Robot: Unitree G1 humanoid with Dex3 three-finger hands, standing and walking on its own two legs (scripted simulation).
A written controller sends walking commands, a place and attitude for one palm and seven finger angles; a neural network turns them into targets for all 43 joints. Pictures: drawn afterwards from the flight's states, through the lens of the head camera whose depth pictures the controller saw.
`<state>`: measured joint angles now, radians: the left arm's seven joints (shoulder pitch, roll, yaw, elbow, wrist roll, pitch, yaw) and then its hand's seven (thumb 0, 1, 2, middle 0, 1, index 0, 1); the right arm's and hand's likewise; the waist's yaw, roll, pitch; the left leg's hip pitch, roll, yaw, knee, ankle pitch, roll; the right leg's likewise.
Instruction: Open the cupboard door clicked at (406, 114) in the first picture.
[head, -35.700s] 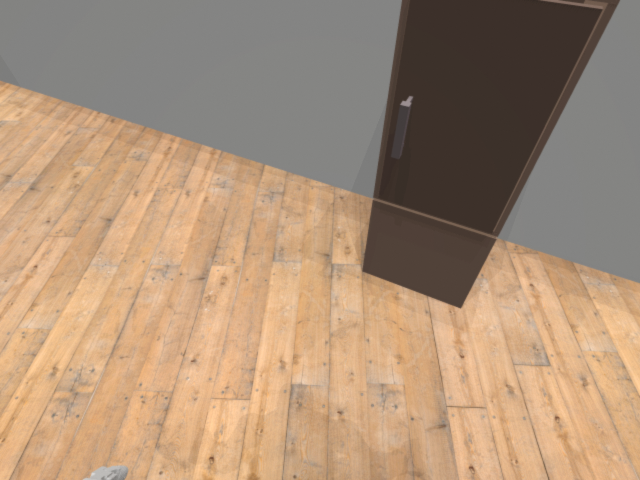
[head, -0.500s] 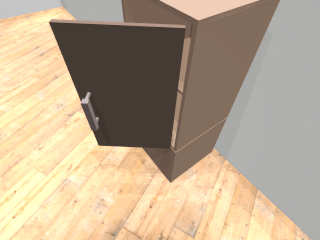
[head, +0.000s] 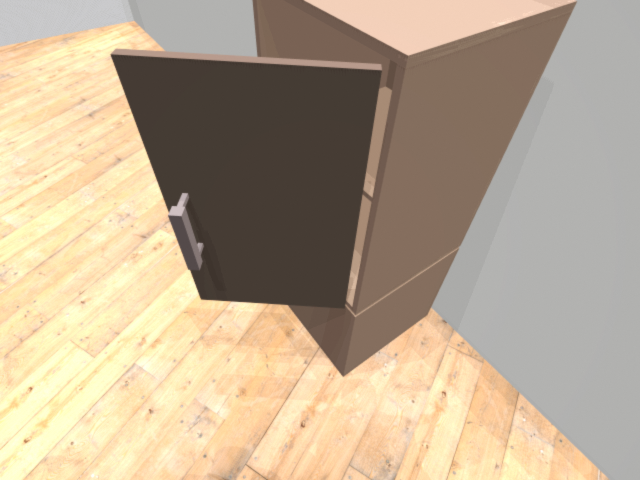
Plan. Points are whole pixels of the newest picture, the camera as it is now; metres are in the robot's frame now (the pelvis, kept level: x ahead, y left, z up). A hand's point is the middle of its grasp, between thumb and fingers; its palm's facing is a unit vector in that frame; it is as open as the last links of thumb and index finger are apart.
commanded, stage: look again from close up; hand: left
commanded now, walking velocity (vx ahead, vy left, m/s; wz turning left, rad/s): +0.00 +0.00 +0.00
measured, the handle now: (189, 232) +0.53 +0.28 -0.07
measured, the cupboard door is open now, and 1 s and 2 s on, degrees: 51 51 51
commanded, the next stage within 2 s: shuffle to correct the standing spot in 0.54 s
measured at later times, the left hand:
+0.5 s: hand out of the picture +0.00 +0.25 -0.17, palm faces -0.01 -0.96 -0.27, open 7.4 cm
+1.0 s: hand out of the picture -0.12 +0.24 -0.19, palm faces +0.00 -0.99 -0.13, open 7.4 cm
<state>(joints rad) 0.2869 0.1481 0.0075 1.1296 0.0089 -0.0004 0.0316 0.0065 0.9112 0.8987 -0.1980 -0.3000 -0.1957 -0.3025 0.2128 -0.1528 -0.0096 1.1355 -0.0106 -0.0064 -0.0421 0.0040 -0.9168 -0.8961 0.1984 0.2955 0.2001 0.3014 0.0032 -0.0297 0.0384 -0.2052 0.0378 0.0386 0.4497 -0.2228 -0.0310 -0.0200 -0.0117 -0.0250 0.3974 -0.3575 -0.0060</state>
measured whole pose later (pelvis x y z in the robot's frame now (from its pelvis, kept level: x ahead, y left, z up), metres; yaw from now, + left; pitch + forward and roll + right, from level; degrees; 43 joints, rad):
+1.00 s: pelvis -0.07 +0.08 -0.01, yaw -2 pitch -2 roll -1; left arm 0.42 0.14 0.02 1.07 0.03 0.05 0.01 0.01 0.91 0.90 -0.20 -0.30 -0.20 -0.30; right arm 0.38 -0.15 -0.02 1.05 -0.02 0.01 -0.01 0.01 -0.91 -0.90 0.20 0.30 0.20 0.30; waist 0.00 -0.02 0.02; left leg -0.32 -0.02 0.11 0.56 -0.21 0.10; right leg -0.32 -0.06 -0.02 0.88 -0.44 -0.02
